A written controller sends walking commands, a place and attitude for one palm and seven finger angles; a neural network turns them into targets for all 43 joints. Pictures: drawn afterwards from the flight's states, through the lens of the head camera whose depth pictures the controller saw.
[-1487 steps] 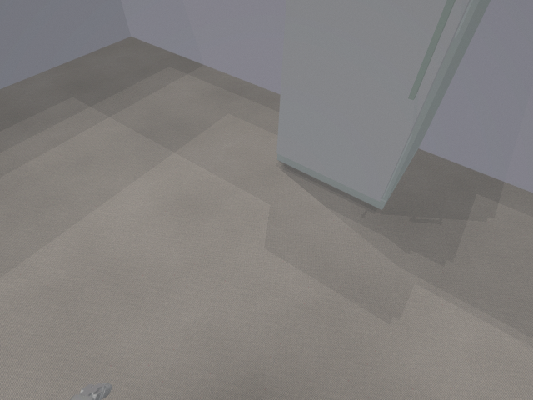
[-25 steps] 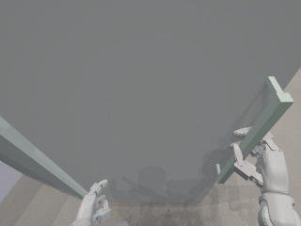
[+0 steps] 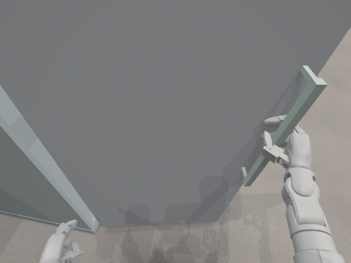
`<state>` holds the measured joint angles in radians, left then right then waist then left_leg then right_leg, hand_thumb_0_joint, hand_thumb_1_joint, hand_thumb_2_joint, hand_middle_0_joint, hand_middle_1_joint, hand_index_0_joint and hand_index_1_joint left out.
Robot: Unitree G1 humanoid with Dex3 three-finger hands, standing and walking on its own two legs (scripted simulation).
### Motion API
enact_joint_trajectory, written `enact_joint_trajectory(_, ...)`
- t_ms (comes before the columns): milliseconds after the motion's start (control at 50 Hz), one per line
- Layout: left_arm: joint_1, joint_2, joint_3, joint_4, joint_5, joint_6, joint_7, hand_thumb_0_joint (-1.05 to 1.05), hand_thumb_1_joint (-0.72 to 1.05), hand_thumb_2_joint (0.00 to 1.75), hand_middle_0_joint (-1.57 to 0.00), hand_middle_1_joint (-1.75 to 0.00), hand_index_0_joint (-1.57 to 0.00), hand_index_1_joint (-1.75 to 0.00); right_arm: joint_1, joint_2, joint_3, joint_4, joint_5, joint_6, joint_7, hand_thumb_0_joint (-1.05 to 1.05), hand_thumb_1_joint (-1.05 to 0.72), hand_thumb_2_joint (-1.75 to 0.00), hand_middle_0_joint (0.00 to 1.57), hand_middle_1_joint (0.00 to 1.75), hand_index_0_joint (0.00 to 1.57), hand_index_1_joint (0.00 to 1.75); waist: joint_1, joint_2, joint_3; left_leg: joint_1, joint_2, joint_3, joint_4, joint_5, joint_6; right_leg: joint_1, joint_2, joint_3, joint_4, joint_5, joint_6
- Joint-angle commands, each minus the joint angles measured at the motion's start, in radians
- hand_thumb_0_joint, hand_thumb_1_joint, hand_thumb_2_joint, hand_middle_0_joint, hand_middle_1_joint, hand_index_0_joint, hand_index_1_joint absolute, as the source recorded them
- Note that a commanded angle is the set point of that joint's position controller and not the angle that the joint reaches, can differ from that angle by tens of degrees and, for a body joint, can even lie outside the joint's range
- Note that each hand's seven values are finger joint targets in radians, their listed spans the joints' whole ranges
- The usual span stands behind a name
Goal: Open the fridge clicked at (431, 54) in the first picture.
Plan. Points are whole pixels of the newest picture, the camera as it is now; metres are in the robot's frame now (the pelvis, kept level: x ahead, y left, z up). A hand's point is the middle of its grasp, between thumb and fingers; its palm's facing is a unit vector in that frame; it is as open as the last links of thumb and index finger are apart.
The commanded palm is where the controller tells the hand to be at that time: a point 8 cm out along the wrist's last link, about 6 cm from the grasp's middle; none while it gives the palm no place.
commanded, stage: stop walking and hold the door back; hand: right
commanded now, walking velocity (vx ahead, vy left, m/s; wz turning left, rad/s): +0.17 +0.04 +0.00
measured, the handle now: (269, 140) +0.40 -0.19 +0.07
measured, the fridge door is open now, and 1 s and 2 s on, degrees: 76 72 73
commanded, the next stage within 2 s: loosen the grip on the handle in 0.72 s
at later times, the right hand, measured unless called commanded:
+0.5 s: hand (265, 135) +0.40 -0.17 +0.10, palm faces -0.01 +0.98 -0.18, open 5.4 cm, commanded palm +0.36 -0.22 +0.08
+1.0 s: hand (269, 134) +0.39 -0.18 +0.10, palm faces +0.07 +0.99 -0.08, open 7.1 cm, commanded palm +0.35 -0.22 +0.09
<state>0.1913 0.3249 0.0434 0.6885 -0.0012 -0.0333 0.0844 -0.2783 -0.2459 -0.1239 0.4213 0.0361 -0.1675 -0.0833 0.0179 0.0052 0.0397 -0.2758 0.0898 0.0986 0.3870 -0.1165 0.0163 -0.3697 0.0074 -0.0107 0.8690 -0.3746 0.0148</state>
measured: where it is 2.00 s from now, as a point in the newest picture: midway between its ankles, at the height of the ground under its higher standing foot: outside the picture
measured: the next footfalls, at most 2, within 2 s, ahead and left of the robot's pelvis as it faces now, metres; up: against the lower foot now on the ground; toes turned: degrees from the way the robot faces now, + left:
right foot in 0.14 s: +0.07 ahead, -0.13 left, +0.00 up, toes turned +2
left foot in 0.54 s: +0.06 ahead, +0.10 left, +0.00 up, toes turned +7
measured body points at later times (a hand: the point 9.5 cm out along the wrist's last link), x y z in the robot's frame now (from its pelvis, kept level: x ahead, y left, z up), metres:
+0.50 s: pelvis +0.00 -0.04 +0.00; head +0.05 -0.06 +0.44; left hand +0.10 +0.20 -0.11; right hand +0.39 -0.22 +0.11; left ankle +0.04 +0.10 -0.73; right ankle -0.02 -0.14 -0.75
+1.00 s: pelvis +0.02 -0.02 -0.02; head +0.02 -0.02 +0.43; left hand +0.16 +0.22 -0.10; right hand +0.38 -0.23 +0.11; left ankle +0.02 +0.10 -0.75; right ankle +0.03 -0.13 -0.75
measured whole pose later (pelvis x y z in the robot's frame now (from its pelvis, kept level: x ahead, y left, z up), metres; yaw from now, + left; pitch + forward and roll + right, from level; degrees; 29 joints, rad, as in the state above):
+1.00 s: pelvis +0.02 -0.02 -0.02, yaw +5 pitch +2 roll +0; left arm 0.24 0.21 -0.02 0.63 0.00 -0.16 -0.03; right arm -0.29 -0.25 -0.21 0.42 0.11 -0.18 0.04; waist 0.01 0.00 -0.05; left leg -0.35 0.02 0.01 0.59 -0.28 0.00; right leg -0.32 -0.01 -0.06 0.57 -0.29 -0.01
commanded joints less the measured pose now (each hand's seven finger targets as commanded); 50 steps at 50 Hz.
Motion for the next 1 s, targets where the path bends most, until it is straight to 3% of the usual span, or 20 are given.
enact_joint_trajectory(0,-0.054,0.018,0.003,-0.151,0.001,-0.065,0.011,0.00,0.90,0.90,-0.20,-0.30,-0.20,-0.30,-0.448,-0.296,-0.165,-0.253,-0.005,-0.090,-0.044,0.00,-0.90,-0.90,0.45,1.40,0.45,1.40,-0.056,0.202,-0.282,0.290,0.236,-0.304,-0.202,-0.402,0.117,-0.064,-0.003,-0.076,-0.207,-0.065,-0.021)
enact_joint_trajectory(80,0.007,0.017,-0.002,-0.151,0.004,-0.077,0.018,0.00,0.90,0.90,-0.20,-0.30,-0.20,-0.30,-0.509,-0.222,-0.093,-0.258,-0.009,-0.091,-0.033,0.00,-0.90,-0.90,0.45,1.40,0.45,1.40,-0.002,0.087,-0.330,0.104,0.083,-0.162,-0.051,-0.414,0.044,0.301,0.010,-0.120,-0.539,0.029,-0.045)
enact_joint_trajectory(120,0.003,0.066,0.009,-0.160,0.009,-0.082,0.012,0.00,0.90,0.90,-0.20,-0.30,-0.20,-0.30,-0.545,-0.161,-0.036,-0.276,-0.003,-0.104,-0.017,0.00,-0.90,-0.90,0.45,1.40,0.45,1.40,-0.005,-0.263,-0.231,-0.223,-0.094,-0.010,0.314,-0.366,-0.030,0.422,-0.320,0.334,-0.694,-0.107,-0.164)
enact_joint_trajectory(140,-0.016,0.038,-0.003,-0.163,-0.006,-0.078,0.005,0.00,0.90,0.90,-0.20,-0.30,-0.20,-0.30,-0.614,-0.144,0.001,-0.279,0.009,-0.106,-0.016,0.00,-0.90,-0.90,0.45,1.40,0.45,1.40,0.003,-0.311,-0.210,-0.355,-0.111,-0.037,0.493,-0.431,-0.032,0.431,-0.455,0.556,-0.736,-0.092,-0.241)
enact_joint_trajectory(180,-0.011,0.032,-0.011,-0.119,-0.016,-0.070,0.009,0.00,0.90,0.90,-0.20,-0.30,-0.20,-0.30,-0.630,-0.244,-0.059,-0.160,-0.025,-0.080,-0.020,0.00,-0.90,-0.90,0.45,1.40,0.45,1.40,-0.012,-0.143,-0.146,-0.382,-0.038,-0.134,0.616,-0.277,-0.027,0.351,-0.426,0.430,-0.675,0.003,-0.243)
enact_joint_trajectory(220,0.018,0.034,-0.006,-0.104,-0.019,-0.057,0.007,0.00,0.90,0.90,-0.20,-0.30,-0.20,-0.30,-0.612,-0.163,0.006,-0.171,-0.020,-0.061,0.006,0.00,-0.90,-0.90,0.45,1.40,0.45,1.40,-0.012,-0.115,-0.169,-0.369,-0.042,-0.082,0.575,-0.229,-0.035,0.424,-0.346,0.222,-0.583,0.331,-0.211)
enact_joint_trajectory(400,0.009,0.004,-0.021,-0.139,-0.012,-0.059,0.000,0.00,0.90,0.90,-0.20,-0.30,-0.20,-0.30,-0.474,-0.131,0.052,-0.332,-0.008,-0.042,0.043,0.00,-0.90,-0.90,0.45,1.40,0.45,1.40,0.004,-0.208,-0.245,-0.147,-0.100,0.003,0.244,-0.129,-0.036,0.460,-0.277,0.058,-0.454,0.745,-0.131)
enact_joint_trajectory(480,-0.033,0.010,-0.023,-0.180,-0.022,-0.054,-0.012,0.00,0.90,0.90,-0.20,-0.30,-0.20,-0.30,-0.367,-0.203,-0.028,-0.421,-0.007,-0.050,0.025,0.00,-0.90,-0.90,0.45,1.40,0.45,1.40,-0.008,-0.167,-0.298,0.213,-0.088,-0.010,-0.010,0.100,-0.013,0.280,-0.230,0.004,-0.306,0.656,-0.059)
enact_joint_trajectory(540,-0.007,-0.007,-0.010,-0.190,-0.032,-0.045,-0.008,0.00,0.90,0.90,-0.20,-0.30,-0.20,-0.30,-0.201,-0.251,-0.117,-0.380,0.009,-0.054,-0.001,0.00,-0.90,-0.90,0.45,1.40,0.45,1.40,-0.008,0.118,-0.362,0.502,0.195,-0.287,0.113,0.792,0.157,-0.090,-0.037,-0.055,0.004,0.012,0.012)
enact_joint_trajectory(560,-0.012,0.004,0.000,-0.201,-0.035,-0.047,-0.017,0.00,0.90,0.90,-0.20,-0.30,-0.20,-0.30,-0.191,-0.227,-0.112,-0.394,0.026,-0.049,0.002,0.00,-0.90,-0.90,0.45,1.40,0.45,1.40,-0.027,0.279,-0.385,0.504,0.242,-0.335,0.094,0.762,0.183,-0.115,-0.029,0.013,0.088,-0.177,0.010)
enact_joint_trajectory(700,-0.075,-0.007,-0.029,-0.159,-0.007,-0.043,0.023,0.00,0.90,0.90,-0.20,-0.30,-0.20,-0.30,-0.281,-0.200,-0.116,-0.409,0.014,-0.082,-0.015,0.00,-0.90,-0.90,0.45,1.40,0.45,1.40,-0.010,0.111,-0.285,0.144,0.091,-0.162,0.059,0.140,0.046,0.202,-0.049,-0.019,-0.429,0.222,-0.002)
enact_joint_trajectory(740,-0.088,0.016,-0.023,-0.171,-0.011,-0.047,0.020,0.00,0.90,0.90,-0.20,-0.30,-0.20,-0.30,-0.301,-0.149,-0.048,-0.434,0.021,-0.092,-0.006,0.00,-0.90,-0.90,0.45,1.40,0.45,1.40,-0.015,-0.101,-0.248,0.057,-0.030,-0.095,0.117,-0.079,-0.022,0.236,-0.193,0.123,-0.500,0.385,-0.060)
enact_joint_trajectory(760,-0.090,0.018,-0.026,-0.163,-0.008,-0.047,0.017,0.00,0.90,0.90,-0.20,-0.30,-0.20,-0.30,-0.291,-0.189,-0.092,-0.369,0.010,-0.092,-0.015,0.00,-0.90,-0.90,0.45,1.40,0.45,1.40,-0.023,-0.239,-0.221,0.047,-0.069,-0.071,0.193,-0.128,-0.036,0.188,-0.268,0.230,-0.539,0.426,-0.106)
enact_joint_trajectory(780,-0.078,0.010,-0.028,-0.164,-0.002,-0.045,0.014,0.00,0.90,0.90,-0.20,-0.30,-0.20,-0.30,-0.306,-0.197,-0.092,-0.352,-0.001,-0.094,-0.016,0.00,-0.90,-0.90,0.45,1.40,0.45,1.40,-0.025,-0.235,-0.202,0.067,-0.071,-0.081,0.224,-0.195,-0.031,0.147,-0.294,0.268,-0.540,0.486,-0.128)
enact_joint_trajectory(800,-0.026,0.035,0.041,-0.169,-0.001,-0.092,-0.033,0.00,0.90,0.90,-0.20,-0.30,-0.20,-0.30,-0.971,-0.709,-0.450,-0.528,-0.129,-0.138,0.008,0.00,-0.90,-0.90,0.45,1.40,0.45,1.40,-0.078,-0.046,-0.260,0.145,0.002,-0.200,0.147,-0.018,0.015,0.134,-0.209,0.059,-0.359,0.526,-0.135)
enact_joint_trajectory(820,0.016,0.012,0.024,-0.154,0.004,-0.163,-0.036,0.00,0.90,0.90,-0.20,-0.30,-0.20,-0.30,-0.653,-0.224,-0.127,-0.094,-0.089,-0.050,0.067,0.00,-0.78,-0.84,0.45,1.40,0.45,1.40,0.052,-0.071,-0.593,0.026,-0.144,-0.019,0.264,0.313,0.059,0.405,-0.058,0.036,-0.450,0.880,-0.010)
enact_joint_trajectory(840,0.096,0.039,0.045,-0.151,-0.022,-0.199,-0.066,0.00,0.90,0.90,-0.20,-0.30,-0.20,-0.30,-0.345,-0.106,-0.102,-0.158,0.030,-0.012,0.123,0.00,-0.66,-0.78,0.45,1.40,0.45,1.40,-0.030,-0.297,-0.581,-0.104,-0.109,-0.032,0.217,-0.022,0.033,0.589,-0.109,0.081,-0.423,1.123,0.096)
enact_joint_trajectory(880,0.050,0.064,0.018,-0.146,0.005,-0.190,-0.093,0.00,0.90,0.90,-0.20,-0.30,-0.20,-0.30,-0.178,-0.094,-0.148,-0.232,0.137,-0.027,0.161,0.00,-0.42,-0.67,0.45,1.40,0.45,1.40,-0.053,-0.229,-0.432,-0.104,-0.086,-0.053,0.155,0.013,0.020,0.492,-0.096,0.049,-0.316,1.012,0.092)
enact_joint_trajectory(920,0.019,0.068,0.013,-0.156,-0.004,-0.170,-0.103,0.00,0.90,0.90,-0.20,-0.30,-0.20,-0.30,-0.211,-0.098,-0.130,-0.185,0.111,-0.073,0.139,0.00,-0.17,-0.55,0.45,1.40,0.45,1.40,-0.013,0.045,-0.256,-0.063,-0.093,-0.035,0.152,0.121,0.010,0.168,-0.061,0.002,-0.302,0.520,0.015)
enact_joint_trajectory(980,0.014,0.058,0.017,-0.194,-0.013,-0.163,-0.112,0.00,0.90,0.90,-0.20,-0.30,-0.20,-0.30,-0.198,-0.093,-0.095,-0.192,0.051,-0.152,0.105,0.00,0.19,-0.37,0.45,1.40,0.45,1.40,-0.025,0.083,-0.267,-0.095,-0.100,-0.038,0.205,-0.001,0.011,0.050,-0.044,-0.010,-0.296,0.298,-0.010)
